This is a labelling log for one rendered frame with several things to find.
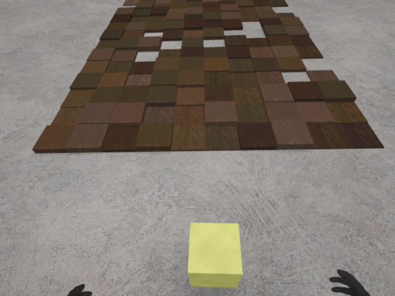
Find carton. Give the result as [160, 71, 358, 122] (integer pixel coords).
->
[188, 223, 243, 289]

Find robot left hand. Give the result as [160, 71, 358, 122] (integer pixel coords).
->
[68, 284, 92, 296]

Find robot right hand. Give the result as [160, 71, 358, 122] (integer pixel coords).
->
[329, 269, 370, 296]

